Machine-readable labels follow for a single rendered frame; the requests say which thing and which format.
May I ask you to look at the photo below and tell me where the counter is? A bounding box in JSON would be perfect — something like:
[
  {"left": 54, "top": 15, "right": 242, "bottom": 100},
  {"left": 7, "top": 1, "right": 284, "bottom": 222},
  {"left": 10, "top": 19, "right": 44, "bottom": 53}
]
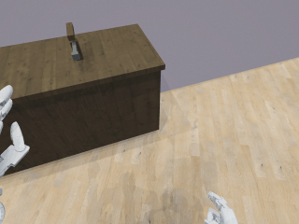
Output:
[{"left": 0, "top": 22, "right": 165, "bottom": 176}]

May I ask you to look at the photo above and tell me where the robot right hand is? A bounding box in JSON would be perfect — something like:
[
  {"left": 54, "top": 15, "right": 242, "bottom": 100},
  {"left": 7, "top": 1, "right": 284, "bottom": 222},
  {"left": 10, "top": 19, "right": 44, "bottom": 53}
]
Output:
[{"left": 205, "top": 191, "right": 238, "bottom": 224}]

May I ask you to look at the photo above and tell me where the robot left hand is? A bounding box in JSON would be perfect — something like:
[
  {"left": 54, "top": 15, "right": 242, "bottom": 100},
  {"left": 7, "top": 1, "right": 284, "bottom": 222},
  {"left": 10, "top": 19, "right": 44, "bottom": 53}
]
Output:
[{"left": 0, "top": 85, "right": 30, "bottom": 177}]

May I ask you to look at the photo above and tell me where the tap lever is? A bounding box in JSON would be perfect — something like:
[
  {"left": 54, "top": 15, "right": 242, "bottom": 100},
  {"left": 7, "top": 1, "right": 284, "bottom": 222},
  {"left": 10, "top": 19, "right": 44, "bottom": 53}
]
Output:
[{"left": 71, "top": 42, "right": 80, "bottom": 61}]

